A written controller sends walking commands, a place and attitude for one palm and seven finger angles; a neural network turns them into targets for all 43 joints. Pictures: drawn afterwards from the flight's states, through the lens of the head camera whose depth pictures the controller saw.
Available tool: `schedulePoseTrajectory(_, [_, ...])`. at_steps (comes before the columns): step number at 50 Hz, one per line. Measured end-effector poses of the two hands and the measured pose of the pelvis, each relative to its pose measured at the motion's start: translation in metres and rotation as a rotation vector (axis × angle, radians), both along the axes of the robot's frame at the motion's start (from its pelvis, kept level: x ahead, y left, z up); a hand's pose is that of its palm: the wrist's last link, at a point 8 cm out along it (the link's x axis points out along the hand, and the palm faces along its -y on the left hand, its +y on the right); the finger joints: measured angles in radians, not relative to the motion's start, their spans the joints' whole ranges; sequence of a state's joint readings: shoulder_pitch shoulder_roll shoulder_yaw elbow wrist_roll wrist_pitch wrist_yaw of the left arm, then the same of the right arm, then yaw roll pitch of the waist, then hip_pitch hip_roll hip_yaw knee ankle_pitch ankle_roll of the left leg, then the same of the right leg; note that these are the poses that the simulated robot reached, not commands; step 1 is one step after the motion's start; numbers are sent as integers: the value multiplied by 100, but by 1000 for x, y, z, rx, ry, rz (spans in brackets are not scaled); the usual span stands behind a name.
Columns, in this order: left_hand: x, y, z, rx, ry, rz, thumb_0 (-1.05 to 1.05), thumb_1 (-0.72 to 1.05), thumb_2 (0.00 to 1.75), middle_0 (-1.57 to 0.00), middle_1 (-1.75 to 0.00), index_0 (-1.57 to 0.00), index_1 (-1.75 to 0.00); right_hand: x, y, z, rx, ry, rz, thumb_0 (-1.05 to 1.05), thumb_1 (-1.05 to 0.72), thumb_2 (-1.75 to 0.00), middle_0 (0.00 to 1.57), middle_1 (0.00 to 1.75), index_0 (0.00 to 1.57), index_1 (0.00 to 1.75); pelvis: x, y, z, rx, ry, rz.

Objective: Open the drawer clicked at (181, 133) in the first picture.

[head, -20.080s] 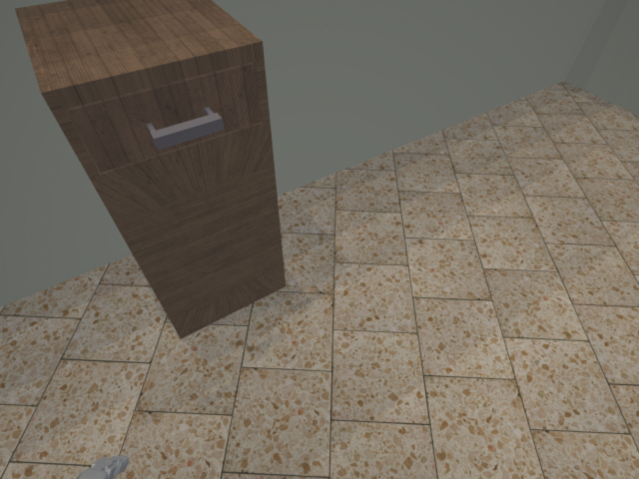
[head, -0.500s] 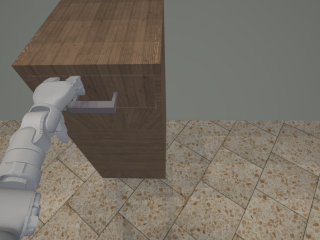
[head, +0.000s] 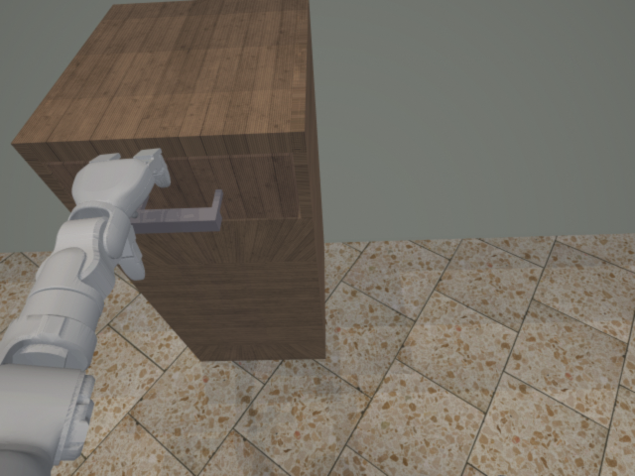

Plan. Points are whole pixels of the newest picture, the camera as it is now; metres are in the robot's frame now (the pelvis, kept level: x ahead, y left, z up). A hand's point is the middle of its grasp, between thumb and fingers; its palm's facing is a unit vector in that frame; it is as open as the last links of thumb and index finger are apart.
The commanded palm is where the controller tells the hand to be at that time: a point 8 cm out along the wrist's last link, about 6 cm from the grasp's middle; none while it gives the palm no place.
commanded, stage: lower the fingers behind the handle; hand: left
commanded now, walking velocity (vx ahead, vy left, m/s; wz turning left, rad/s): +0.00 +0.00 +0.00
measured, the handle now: (177, 208) +0.49 +0.24 +0.03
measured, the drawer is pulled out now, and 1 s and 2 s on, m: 0.00 0.00 0.00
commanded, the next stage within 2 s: close the thumb around the handle in 1.58 s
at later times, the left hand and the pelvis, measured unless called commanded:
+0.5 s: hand (153, 225) +0.44 +0.26 +0.05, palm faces -0.09 -0.02 -1.00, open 13.8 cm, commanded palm +0.42 +0.26 +0.10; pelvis +0.00 +0.00 -0.01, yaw +1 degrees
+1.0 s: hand (160, 230) +0.44 +0.25 +0.03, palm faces -0.04 -0.02 -1.00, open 13.8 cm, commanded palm +0.41 +0.26 +0.07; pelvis +0.00 +0.00 -0.01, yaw +0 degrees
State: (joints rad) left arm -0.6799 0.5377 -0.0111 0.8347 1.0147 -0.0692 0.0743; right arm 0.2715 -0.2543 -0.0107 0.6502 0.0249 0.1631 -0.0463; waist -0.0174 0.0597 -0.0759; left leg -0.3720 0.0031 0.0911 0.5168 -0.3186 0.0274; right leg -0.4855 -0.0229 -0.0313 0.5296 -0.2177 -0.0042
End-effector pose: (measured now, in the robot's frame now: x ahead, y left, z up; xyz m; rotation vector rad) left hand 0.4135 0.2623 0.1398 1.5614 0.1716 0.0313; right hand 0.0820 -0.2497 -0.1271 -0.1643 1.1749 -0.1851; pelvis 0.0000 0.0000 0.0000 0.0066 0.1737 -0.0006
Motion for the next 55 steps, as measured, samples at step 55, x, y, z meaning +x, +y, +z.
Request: schedulePoseTrajectory(55, [6,-12,-64,-4,-7,-66,0,-49,30,-29,-124,-32,-120,-29,-25,-7,-83,69,-27,0,-90,-89,20,30,20,30,-7,-2,-16,-5,96,6])
